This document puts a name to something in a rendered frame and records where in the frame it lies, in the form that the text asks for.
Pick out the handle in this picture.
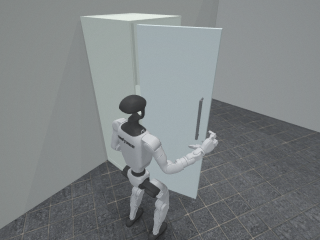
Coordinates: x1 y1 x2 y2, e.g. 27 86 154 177
195 97 204 140

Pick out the fridge door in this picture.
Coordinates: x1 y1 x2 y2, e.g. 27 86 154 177
136 24 223 199

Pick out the right robot forearm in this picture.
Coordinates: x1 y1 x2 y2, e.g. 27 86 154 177
166 147 205 174

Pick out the robot right upper arm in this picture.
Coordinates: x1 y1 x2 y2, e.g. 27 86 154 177
141 133 174 175

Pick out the right robot hand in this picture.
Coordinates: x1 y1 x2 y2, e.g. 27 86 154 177
188 130 218 154

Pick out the robot left upper arm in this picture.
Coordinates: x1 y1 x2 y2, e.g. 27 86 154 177
110 118 127 151

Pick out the robot right foot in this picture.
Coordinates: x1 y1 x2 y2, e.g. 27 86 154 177
148 222 168 240

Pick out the robot right shin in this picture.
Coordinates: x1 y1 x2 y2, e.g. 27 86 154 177
152 202 169 235

